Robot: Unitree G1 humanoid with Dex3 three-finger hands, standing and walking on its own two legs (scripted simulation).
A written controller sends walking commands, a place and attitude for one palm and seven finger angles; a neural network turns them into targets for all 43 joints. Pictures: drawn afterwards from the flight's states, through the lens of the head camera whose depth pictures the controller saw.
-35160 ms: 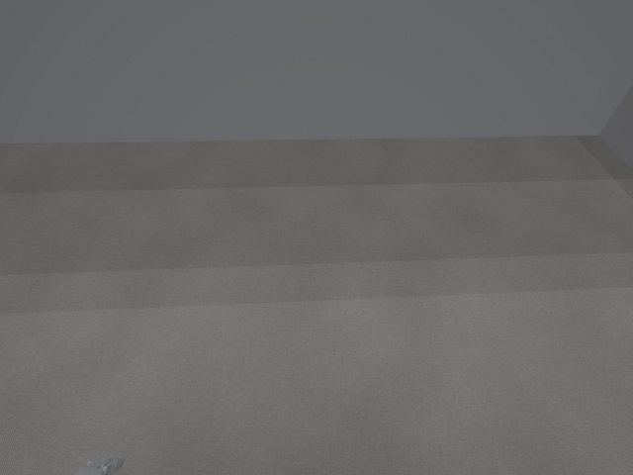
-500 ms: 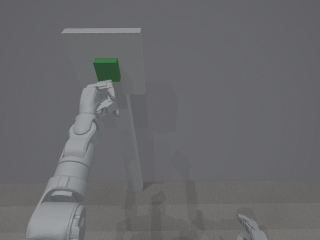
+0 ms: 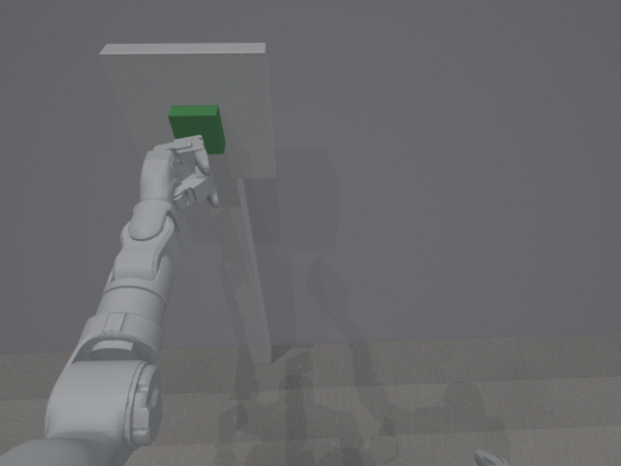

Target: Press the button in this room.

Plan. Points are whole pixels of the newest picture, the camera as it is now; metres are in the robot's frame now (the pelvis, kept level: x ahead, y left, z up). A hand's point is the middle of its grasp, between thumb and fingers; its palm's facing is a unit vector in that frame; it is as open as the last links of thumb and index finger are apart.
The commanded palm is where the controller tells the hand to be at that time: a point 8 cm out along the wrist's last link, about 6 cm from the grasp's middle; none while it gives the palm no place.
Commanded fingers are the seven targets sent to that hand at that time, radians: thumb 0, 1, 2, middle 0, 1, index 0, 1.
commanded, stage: press the button with the knuckle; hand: left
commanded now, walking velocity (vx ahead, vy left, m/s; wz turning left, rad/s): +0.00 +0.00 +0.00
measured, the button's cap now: (199, 129) +0.52 +0.17 +0.18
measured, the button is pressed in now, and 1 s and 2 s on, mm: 0 13 0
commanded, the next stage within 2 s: hold the button down briefly in 0.62 s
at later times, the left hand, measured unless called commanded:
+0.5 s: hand (215, 168) +0.47 +0.14 +0.14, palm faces +0.08 -1.00 -0.01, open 2.9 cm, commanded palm +0.46 +0.19 +0.15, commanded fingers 0.00 0.90 0.90 -1.30 -1.50 -1.30 -1.50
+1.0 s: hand (215, 166) +0.47 +0.15 +0.14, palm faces +0.08 -1.00 -0.01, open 2.9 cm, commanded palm +0.48 +0.19 +0.15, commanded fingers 0.00 0.90 0.90 -1.30 -1.50 -1.30 -1.50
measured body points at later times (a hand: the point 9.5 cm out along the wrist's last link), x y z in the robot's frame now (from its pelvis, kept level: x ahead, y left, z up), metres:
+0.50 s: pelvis +0.00 +0.00 -0.01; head +0.03 +0.00 +0.44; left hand +0.46 +0.20 +0.15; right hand +0.06 -0.25 -0.13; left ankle +0.00 +0.10 -0.73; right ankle +0.01 -0.09 -0.73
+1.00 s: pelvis -0.03 +0.00 -0.01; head +0.03 +0.01 +0.43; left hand +0.46 +0.20 +0.15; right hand +0.00 -0.27 -0.13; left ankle +0.00 +0.10 -0.73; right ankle +0.01 -0.09 -0.73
